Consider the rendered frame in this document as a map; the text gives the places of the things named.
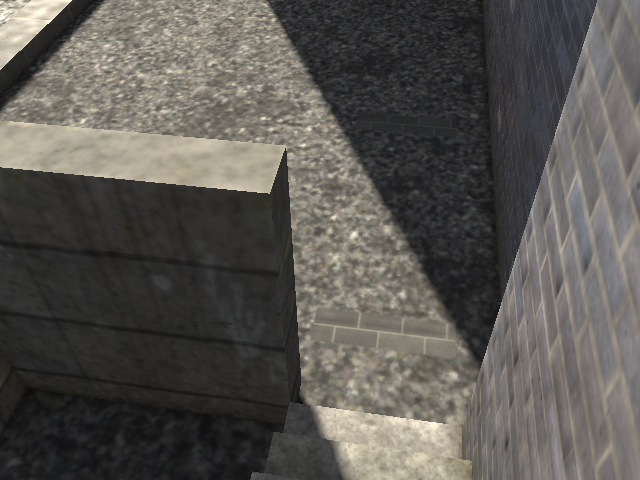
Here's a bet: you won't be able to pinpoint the stairs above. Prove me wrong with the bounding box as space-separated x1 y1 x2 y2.
250 402 472 480

